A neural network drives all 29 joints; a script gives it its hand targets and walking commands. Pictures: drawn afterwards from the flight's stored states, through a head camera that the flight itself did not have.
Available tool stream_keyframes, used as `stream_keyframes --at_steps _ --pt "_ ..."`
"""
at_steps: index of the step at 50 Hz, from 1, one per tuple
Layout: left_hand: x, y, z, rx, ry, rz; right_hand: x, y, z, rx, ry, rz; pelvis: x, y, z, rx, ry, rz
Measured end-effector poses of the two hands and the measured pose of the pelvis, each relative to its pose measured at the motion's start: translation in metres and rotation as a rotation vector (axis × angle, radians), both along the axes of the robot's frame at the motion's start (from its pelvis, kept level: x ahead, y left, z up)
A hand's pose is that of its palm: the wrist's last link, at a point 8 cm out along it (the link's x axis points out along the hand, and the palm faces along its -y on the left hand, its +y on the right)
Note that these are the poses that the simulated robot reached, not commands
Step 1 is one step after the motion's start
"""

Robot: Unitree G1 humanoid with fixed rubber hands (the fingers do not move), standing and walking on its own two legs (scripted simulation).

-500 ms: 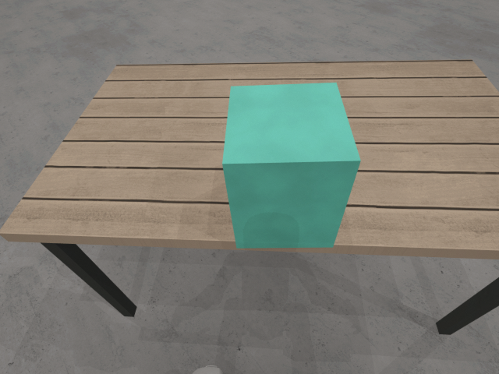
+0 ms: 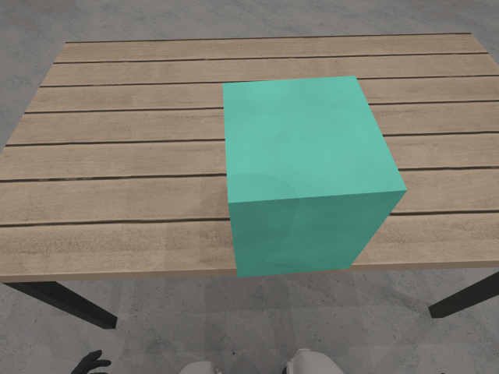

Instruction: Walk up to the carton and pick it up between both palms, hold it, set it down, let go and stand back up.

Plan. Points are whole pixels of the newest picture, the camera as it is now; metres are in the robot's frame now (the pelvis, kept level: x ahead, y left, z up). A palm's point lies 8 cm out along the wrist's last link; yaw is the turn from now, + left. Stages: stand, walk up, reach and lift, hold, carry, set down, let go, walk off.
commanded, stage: walk up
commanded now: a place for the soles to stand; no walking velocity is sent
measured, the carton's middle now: (291, 184) +0.39 -0.05 +0.06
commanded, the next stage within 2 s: none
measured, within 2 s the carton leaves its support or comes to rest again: neither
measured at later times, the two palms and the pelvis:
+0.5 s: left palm out of the picture +0.13 +0.28 -0.10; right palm out of the picture +0.10 -0.33 -0.09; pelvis +0.01 -0.01 +0.01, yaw +1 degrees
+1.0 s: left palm out of the picture +0.10 +0.28 -0.10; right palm out of the picture +0.06 -0.39 -0.08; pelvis +0.01 -0.06 +0.01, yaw +0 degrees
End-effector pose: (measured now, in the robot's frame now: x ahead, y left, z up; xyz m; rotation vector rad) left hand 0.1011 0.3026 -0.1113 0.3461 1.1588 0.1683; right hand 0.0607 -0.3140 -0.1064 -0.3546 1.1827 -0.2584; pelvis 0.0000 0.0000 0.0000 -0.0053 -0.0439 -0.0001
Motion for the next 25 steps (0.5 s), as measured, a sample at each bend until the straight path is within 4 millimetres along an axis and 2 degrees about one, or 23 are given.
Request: stream_keyframes --at_steps 4,11,17,25 --pt "0.018 -0.004 -0.001 -0.005 -0.018 0.0 0.024 0.003 -0.003 0.002 -0.037 0.025 0.007 0.001 -0.002 0.012 0.013 0.001" --pt "0.043 -0.014 0.001 -0.015 -0.077 0.006 0.045 -0.007 0.005 -0.011 -0.043 0.05 0.017 -0.012 0.0 0.007 0.021 0.004" --pt "0.043 -0.02 0.005 -0.019 -0.07 0.001 0.054 -0.017 0.012 -0.027 -0.064 0.045 0.017 -0.012 0.004 0.023 0.018 0.014" --pt "0.032 -0.019 0.011 -0.029 -0.057 0.024 0.043 -0.015 0.016 -0.016 -0.034 0.045 0.013 -0.014 0.011 0.016 0.015 0.02"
